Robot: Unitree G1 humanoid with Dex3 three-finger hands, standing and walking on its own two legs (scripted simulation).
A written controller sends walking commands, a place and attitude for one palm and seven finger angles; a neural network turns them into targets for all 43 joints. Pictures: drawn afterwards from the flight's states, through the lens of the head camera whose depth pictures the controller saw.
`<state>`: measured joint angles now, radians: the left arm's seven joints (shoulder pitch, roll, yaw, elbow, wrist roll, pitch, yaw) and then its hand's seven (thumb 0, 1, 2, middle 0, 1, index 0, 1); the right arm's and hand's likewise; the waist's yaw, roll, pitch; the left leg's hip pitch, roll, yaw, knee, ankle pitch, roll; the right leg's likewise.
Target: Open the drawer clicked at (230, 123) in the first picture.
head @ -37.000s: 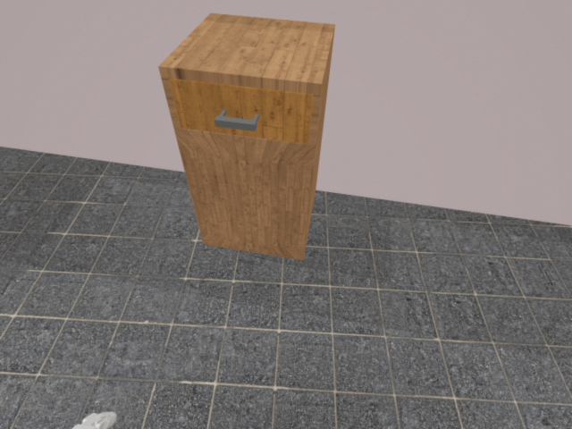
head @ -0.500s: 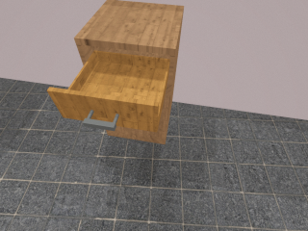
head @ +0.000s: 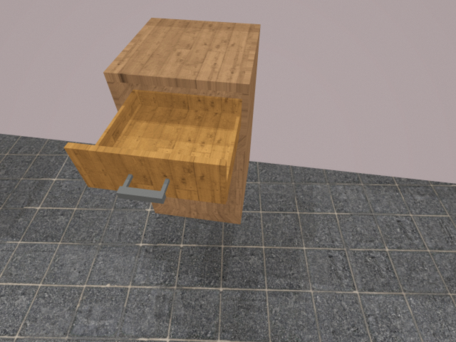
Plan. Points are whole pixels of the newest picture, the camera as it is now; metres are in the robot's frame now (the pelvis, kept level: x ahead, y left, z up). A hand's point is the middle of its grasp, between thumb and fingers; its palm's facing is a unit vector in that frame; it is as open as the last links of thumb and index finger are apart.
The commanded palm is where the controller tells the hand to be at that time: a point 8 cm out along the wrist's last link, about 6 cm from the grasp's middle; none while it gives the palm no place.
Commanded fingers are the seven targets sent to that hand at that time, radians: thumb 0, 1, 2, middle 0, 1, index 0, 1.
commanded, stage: let the arm hang, fingers relaxed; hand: left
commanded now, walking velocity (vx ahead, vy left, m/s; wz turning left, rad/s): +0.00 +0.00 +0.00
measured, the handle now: (144, 187) +0.48 +0.24 -0.08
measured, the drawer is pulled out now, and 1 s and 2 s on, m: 0.30 0.30 0.30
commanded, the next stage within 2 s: look to check the result in 0.08 s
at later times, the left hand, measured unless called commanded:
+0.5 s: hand out of the picture +0.00 +0.16 -0.17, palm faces +0.04 -0.98 -0.18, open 7.3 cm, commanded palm none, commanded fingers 0.00 0.90 0.90 -0.20 -0.30 -0.20 -0.30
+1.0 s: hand out of the picture +0.00 +0.16 -0.17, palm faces +0.04 -0.98 -0.19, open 7.3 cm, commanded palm none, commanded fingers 0.00 0.90 0.90 -0.20 -0.30 -0.20 -0.30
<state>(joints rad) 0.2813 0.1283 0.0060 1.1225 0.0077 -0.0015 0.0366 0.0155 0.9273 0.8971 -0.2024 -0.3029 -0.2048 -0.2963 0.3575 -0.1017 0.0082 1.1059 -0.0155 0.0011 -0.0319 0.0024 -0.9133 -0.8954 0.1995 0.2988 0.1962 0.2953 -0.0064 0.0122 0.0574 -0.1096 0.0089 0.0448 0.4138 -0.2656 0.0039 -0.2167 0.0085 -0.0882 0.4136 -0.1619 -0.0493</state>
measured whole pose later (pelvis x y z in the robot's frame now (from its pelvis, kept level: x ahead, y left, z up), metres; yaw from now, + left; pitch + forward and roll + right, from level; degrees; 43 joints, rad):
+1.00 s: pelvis +0.01 +0.00 +0.00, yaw +0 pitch -1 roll +0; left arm 0.28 0.12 0.01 1.14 0.01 -0.01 0.04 0.01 0.92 0.90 -0.20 -0.30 -0.20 -0.30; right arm 0.34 -0.11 0.00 1.12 -0.02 0.00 -0.04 0.00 -0.91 -0.90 0.20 0.30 0.20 0.30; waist -0.01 0.02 0.08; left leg -0.10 0.01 0.04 0.39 -0.27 0.00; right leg -0.21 0.02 -0.09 0.40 -0.18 -0.05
